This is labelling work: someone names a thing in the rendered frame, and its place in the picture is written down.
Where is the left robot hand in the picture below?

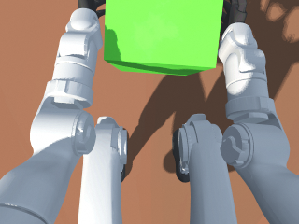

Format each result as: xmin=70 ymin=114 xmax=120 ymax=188
xmin=78 ymin=0 xmax=106 ymax=19

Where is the left robot forearm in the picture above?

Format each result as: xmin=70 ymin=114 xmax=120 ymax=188
xmin=30 ymin=8 xmax=103 ymax=147

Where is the robot right upper arm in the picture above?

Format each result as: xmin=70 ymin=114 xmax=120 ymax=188
xmin=220 ymin=122 xmax=299 ymax=224

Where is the right robot forearm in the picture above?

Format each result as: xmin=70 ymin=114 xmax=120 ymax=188
xmin=217 ymin=22 xmax=290 ymax=155

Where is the robot left foot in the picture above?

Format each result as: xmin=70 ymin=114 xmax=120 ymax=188
xmin=121 ymin=139 xmax=128 ymax=182

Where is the robot left upper arm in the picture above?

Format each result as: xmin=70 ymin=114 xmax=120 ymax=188
xmin=0 ymin=107 xmax=96 ymax=224

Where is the carton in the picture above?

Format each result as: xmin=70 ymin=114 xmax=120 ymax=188
xmin=104 ymin=0 xmax=223 ymax=76

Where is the left robot thigh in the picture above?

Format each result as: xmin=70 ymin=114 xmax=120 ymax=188
xmin=78 ymin=123 xmax=127 ymax=224

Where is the right robot hand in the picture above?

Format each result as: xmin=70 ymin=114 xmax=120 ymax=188
xmin=220 ymin=0 xmax=248 ymax=37

